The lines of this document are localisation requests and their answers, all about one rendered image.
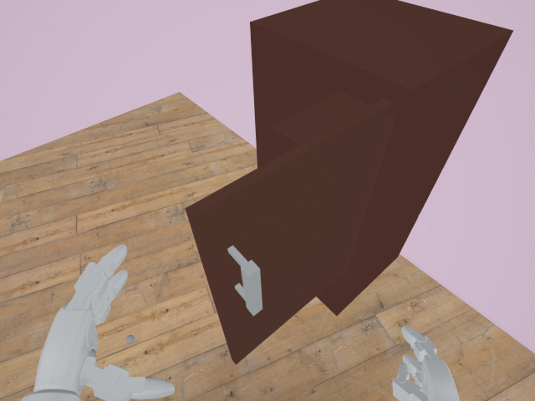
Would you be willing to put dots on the handle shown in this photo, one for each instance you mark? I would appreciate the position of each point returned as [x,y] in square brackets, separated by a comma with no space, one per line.
[251,291]

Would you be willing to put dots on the right robot hand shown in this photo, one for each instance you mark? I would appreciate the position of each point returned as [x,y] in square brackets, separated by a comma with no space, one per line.
[433,379]

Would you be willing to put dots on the left robot hand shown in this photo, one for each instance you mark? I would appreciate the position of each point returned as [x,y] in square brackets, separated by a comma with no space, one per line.
[64,362]

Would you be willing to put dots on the cupboard door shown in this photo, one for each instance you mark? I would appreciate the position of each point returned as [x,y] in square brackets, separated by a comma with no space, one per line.
[295,218]

